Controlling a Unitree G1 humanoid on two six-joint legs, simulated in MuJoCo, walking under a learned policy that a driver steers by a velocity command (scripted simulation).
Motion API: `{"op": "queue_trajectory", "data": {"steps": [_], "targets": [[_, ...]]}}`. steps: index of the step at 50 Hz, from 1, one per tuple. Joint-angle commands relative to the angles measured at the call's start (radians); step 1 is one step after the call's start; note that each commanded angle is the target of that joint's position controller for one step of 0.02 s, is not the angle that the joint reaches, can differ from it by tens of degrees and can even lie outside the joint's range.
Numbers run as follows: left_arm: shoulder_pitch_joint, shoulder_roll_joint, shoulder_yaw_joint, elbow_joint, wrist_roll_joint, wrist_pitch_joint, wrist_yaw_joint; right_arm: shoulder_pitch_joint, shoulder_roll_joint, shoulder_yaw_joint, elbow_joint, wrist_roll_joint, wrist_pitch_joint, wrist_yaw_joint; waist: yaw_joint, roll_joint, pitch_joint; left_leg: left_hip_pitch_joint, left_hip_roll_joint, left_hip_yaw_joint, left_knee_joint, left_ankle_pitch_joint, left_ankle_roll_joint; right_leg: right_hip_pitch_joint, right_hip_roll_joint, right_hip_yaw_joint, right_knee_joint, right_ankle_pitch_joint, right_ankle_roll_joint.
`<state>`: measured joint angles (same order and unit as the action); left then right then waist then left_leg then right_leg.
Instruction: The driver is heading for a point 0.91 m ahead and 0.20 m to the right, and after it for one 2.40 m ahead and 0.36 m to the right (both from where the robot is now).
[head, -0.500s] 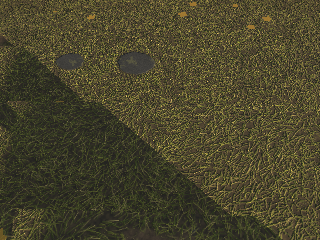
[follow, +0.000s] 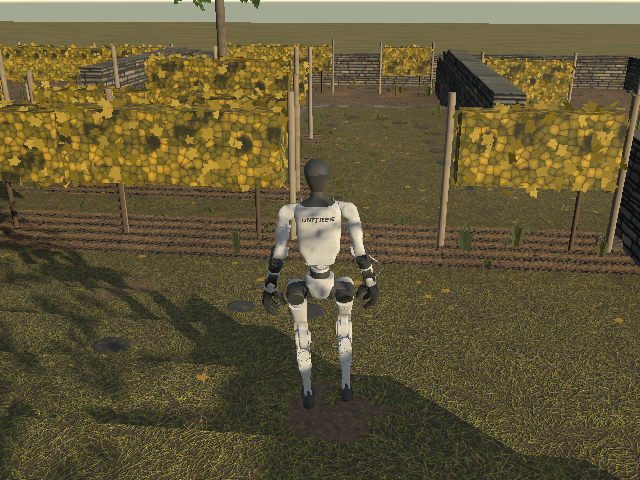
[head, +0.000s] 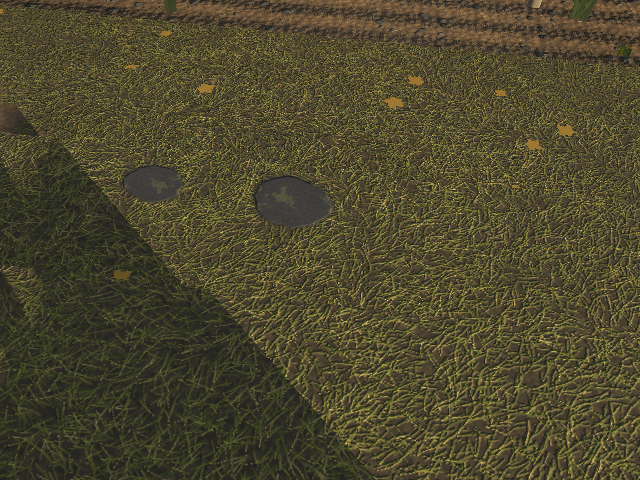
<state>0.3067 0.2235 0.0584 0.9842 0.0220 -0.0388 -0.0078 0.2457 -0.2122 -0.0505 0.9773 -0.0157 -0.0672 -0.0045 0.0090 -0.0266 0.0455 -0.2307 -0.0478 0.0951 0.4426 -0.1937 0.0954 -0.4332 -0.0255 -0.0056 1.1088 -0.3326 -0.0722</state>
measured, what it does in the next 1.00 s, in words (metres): goes down: right foot, then left foot 0.16 m lower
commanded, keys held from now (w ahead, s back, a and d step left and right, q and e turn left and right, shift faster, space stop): w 0.92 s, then w+e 0.08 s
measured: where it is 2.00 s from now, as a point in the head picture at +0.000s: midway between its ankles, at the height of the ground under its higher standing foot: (364, 374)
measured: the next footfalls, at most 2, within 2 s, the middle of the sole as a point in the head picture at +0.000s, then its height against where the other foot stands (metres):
right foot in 0.34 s outside the picture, level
left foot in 0.82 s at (300, 476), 0.16 m lower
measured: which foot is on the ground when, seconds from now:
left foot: down 0.00-0.38, up 0.40-0.80, down 0.82-1.00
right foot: up 0.00-0.32, down 0.34-0.82, up 0.84-1.00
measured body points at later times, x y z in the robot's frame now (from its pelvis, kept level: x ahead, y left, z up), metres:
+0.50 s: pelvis +0.23 -0.05 -0.02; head +0.24 -0.05 +0.43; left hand +0.22 +0.22 -0.16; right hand +0.28 -0.31 -0.16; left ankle +0.21 +0.08 -0.66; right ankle +0.18 -0.12 -0.74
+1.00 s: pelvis +0.54 -0.02 -0.17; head +0.57 -0.01 +0.28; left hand +0.59 +0.23 -0.32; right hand +0.53 -0.26 -0.31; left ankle +0.53 +0.05 -0.90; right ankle +0.53 -0.16 -0.80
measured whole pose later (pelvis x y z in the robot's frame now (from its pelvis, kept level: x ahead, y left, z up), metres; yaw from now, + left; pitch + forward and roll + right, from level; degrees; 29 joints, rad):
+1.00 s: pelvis +0.54 -0.02 -0.17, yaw -2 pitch -1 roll +1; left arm 0.23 0.22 0.04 0.97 0.04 -0.03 0.01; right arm 0.33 -0.19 -0.04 1.03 -0.03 -0.09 0.00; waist 0.02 -0.05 0.09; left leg -0.22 -0.08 0.11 0.51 -0.29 0.09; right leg -0.61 -0.04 0.06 1.30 -0.35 -0.05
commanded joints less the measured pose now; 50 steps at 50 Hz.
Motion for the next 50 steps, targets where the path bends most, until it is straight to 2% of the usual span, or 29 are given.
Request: {"op": "queue_trajectory", "data": {"steps": [1,4,8,11,14,17,18,19,20,21,22,23,25,27,28,31,34,37,39,40,41,42,43,44,45,46,47,48,50], "targets": [[0.053,0.032,0.01,-0.03,0.009,0.025,0.0,0.067,-0.097,-0.017,-0.013,0.012,-0.04,-0.004,0.03,0.088,0.013,0.019,0.256,-0.245,-0.276,0.221,0.116,-0.068,-0.044,0.032,-0.101,0.085,0.031],[-0.113,0.037,0.007,-0.106,0.009,0.026,-0.009,0.08,-0.117,-0.016,0.001,0.028,-0.044,-0.008,0.022,0.093,0.022,0.022,0.205,-0.165,-0.307,0.309,0.095,-0.055,-0.034,0.002,-0.321,0.232,0.044],[-0.092,0.051,0.0,-0.081,0.012,0.031,-0.015,0.162,-0.125,-0.019,0.027,-0.007,-0.036,0.002,0.0,0.112,-0.043,0.098,0.234,-0.126,-0.237,0.448,0.102,-0.006,-0.02,-0.038,-0.216,0.381,0.029],[-0.174,0.089,0.006,-0.106,0.026,0.019,-0.016,0.22,-0.116,-0.017,0.039,-0.014,-0.028,-0.001,-0.027,0.051,0.009,0.209,0.281,-0.17,-0.176,0.409,0.137,-0.162,-0.049,-0.014,-0.192,0.278,0.012],[-0.175,0.097,0.012,-0.105,0.033,0.016,-0.027,0.237,-0.138,-0.029,0.03,-0.025,-0.013,-0.005,-0.037,0.081,0.017,0.284,0.311,-0.203,-0.08,0.458,0.161,-0.192,-0.051,-0.012,-0.206,0.15,-0.007],[0.053,0.091,0.022,-0.016,0.025,0.003,-0.024,0.13,-0.14,-0.03,0.001,-0.014,-0.011,-0.002,0.082,0.081,-0.042,0.081,0.229,-0.103,0.201,0.756,0.109,0.23,0.048,-0.105,-0.348,0.062,-0.045],[0.268,0.104,0.034,0.054,0.026,-0.007,-0.023,0.068,-0.157,-0.035,-0.007,0.001,-0.014,0.0,0.198,0.051,-0.084,-0.068,0.175,-0.074,0.466,0.707,0.081,0.471,0.058,-0.113,-0.485,0.151,-0.059],[0.341,0.226,0.066,0.084,0.034,-0.017,-0.011,0.053,-0.1,-0.032,-0.037,0.001,-0.026,0.005,0.213,-0.229,-0.065,-0.329,0.025,-0.011,0.919,0.104,0.019,0.598,-0.141,0.182,-0.65,0.194,-0.143],[0.273,0.185,0.033,0.036,0.004,-0.038,-0.018,0.096,-0.062,-0.026,-0.051,-0.01,-0.042,-0.008,0.113,-0.196,-0.031,-0.525,-0.03,-0.169,1.057,-0.346,0.023,0.602,-0.278,0.439,-0.667,0.505,-0.158],[0.226,0.214,0.043,0.036,-0.011,-0.035,-0.013,0.107,-0.086,-0.031,-0.069,0.006,-0.043,-0.003,0.08,-0.183,-0.014,-0.632,-0.019,-0.187,1.032,-0.303,0.02,0.555,-0.35,0.553,-0.773,0.396,-0.255],[0.152,0.177,0.037,0.013,-0.01,-0.04,-0.008,0.036,-0.134,-0.045,-0.059,0.005,-0.031,0.003,0.044,-0.027,0.073,-0.646,0.04,-0.222,0.946,-0.248,0.009,0.465,-0.342,0.512,-0.769,0.313,-0.241],[0.082,0.156,0.029,-0.008,-0.009,-0.044,-0.004,0.0,-0.139,-0.051,-0.058,0.001,-0.015,0.006,0.013,0.026,0.11,-0.602,0.062,-0.223,0.861,-0.204,-0.01,0.37,-0.303,0.424,-0.765,0.294,-0.205],[0.034,0.152,0.023,-0.01,0.0,-0.058,0.004,-0.029,-0.106,-0.045,-0.07,-0.023,0.028,0.018,-0.038,-0.001,0.128,-0.444,0.091,-0.172,0.665,-0.112,-0.052,0.202,-0.232,0.287,-0.84,0.252,-0.17],[0.079,0.149,0.022,0.014,0.007,-0.074,0.008,-0.054,-0.089,-0.044,-0.07,-0.034,0.055,0.027,-0.03,-0.01,0.12,-0.431,0.09,-0.119,0.63,0.066,-0.044,0.203,-0.194,0.209,-0.811,0.343,-0.171],[0.064,0.106,0.01,0.019,0.005,-0.093,0.011,-0.153,-0.101,-0.048,-0.102,-0.01,0.04,0.028,-0.018,0.003,0.144,-0.468,0.09,-0.14,0.463,0.192,-0.043,0.212,-0.12,0.14,-0.799,0.197,-0.121],[0.048,0.103,0.005,0.02,-0.003,-0.11,0.008,-0.185,-0.047,-0.023,-0.109,-0.019,0.014,0.065,-0.003,-0.017,0.066,-0.169,0.078,-0.065,0.194,0.676,-0.016,0.089,-0.058,0.078,-0.783,-0.012,-0.103],[0.088,0.083,-0.004,0.037,0.008,-0.089,0.007,-0.204,-0.072,-0.017,-0.096,0.001,0.021,0.063,0.023,-0.007,0.071,-0.087,0.076,-0.031,0.144,0.73,-0.012,0.1,-0.067,0.054,-0.647,-0.074,-0.086],[0.209,0.095,-0.007,0.056,0.042,-0.061,0.033,-0.313,-0.077,-0.003,-0.149,-0.021,0.018,0.051,0.093,0.018,0.144,-0.218,0.092,-0.043,-0.026,0.614,-0.037,0.296,-0.081,0.086,-0.477,-0.017,-0.087],[0.237,0.113,-0.009,0.073,0.054,-0.036,0.058,-0.137,-0.099,-0.01,-0.093,-0.035,0.004,0.031,0.031,0.037,0.087,-0.128,0.105,-0.05,-0.197,0.605,-0.028,0.429,-0.046,0.065,-0.192,0.221,-0.101],[0.235,0.128,-0.002,0.077,0.033,-0.02,0.065,0.036,-0.113,-0.017,-0.035,-0.049,-0.002,0.017,-0.04,0.054,0.018,0.039,0.097,-0.036,-0.275,0.628,-0.015,0.408,-0.019,0.041,0.049,0.358,-0.097],[0.201,0.116,-0.001,0.063,0.011,-0.008,0.062,0.221,-0.166,-0.041,0.022,-0.056,-0.007,0.016,-0.121,0.098,-0.048,0.275,0.161,-0.075,-0.285,0.718,0.026,0.243,0.032,0.008,0.381,0.232,-0.087],[0.243,0.056,0.001,0.044,-0.014,-0.012,0.049,0.335,-0.243,-0.052,0.06,-0.047,-0.011,0.03,-0.099,0.271,-0.159,0.628,0.302,-0.15,0.094,1.265,0.055,-0.135,0.139,-0.017,0.75,-0.539,-0.054],[0.317,0.057,-0.007,0.019,-0.063,-0.023,0.064,0.392,-0.24,-0.048,0.05,-0.026,-0.02,0.041,-0.089,0.267,-0.31,0.925,0.449,-0.314,0.303,1.354,0.105,-0.429,0.101,0.123,0.762,-0.495,-0.063],[0.25,0.095,-0.007,0.01,-0.047,-0.024,0.07,0.373,-0.213,-0.05,0.038,-0.01,-0.007,0.04,-0.131,0.178,-0.338,0.893,0.462,-0.379,0.216,0.98,0.152,-0.54,0.047,0.106,0.758,-0.404,-0.07],[0.142,0.108,-0.006,-0.03,-0.023,-0.024,0.061,0.264,-0.215,-0.051,0.01,-0.012,-0.005,0.016,-0.107,0.154,-0.258,0.696,0.495,-0.467,0.028,0.36,0.232,-0.599,0.022,0.077,0.612,-0.203,-0.046],[-0.005,0.136,0.006,-0.044,0.018,-0.022,0.043,0.153,-0.125,-0.025,-0.011,-0.008,-0.008,0.002,-0.083,0.028,-0.148,0.474,0.411,-0.465,-0.094,0.126,0.183,-0.54,-0.02,0.076,0.502,-0.084,-0.029],[0.002,0.109,0.007,-0.062,0.024,-0.01,0.021,0.124,-0.143,-0.019,-0.019,-0.006,-0.025,-0.012,-0.033,0.109,-0.069,0.246,0.475,-0.481,-0.142,0.214,0.224,-0.427,-0.034,0.106,0.334,-0.028,0.007],[-0.029,0.087,0.003,-0.064,0.03,0.008,0.009,0.105,-0.111,-0.008,0.004,-0.015,-0.034,-0.013,0.013,0.038,0.017,0.057,0.419,-0.412,-0.174,0.314,0.198,-0.312,-0.071,0.12,0.176,0.019,0.043],[-0.062,0.023,-0.013,-0.075,0.023,0.016,-0.012,0.094,-0.12,-0.013,0.012,-0.02,-0.054,-0.009,0.041,0.078,0.039,-0.102,0.315,-0.257,-0.212,0.398,0.158,-0.148,-0.062,0.068,-0.017,0.133,0.062]]}}
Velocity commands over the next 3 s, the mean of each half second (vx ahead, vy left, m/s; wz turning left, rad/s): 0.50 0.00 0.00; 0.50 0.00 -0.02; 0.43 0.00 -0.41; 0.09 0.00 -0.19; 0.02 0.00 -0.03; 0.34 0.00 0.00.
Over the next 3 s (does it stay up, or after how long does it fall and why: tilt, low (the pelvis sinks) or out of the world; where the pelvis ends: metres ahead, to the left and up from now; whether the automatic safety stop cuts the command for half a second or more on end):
stays up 0.99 -0.18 -0.17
